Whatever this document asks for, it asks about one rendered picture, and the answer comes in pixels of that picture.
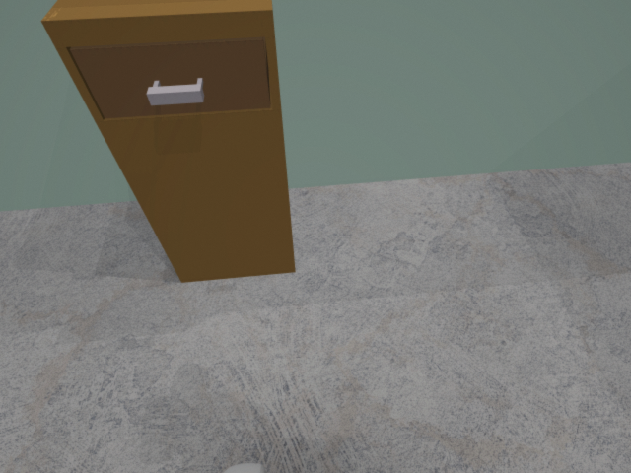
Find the drawer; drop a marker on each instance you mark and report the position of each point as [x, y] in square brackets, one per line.
[234, 72]

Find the handle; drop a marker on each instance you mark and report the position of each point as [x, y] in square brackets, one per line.
[175, 94]

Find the cabinet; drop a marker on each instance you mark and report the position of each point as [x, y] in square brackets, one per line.
[213, 185]

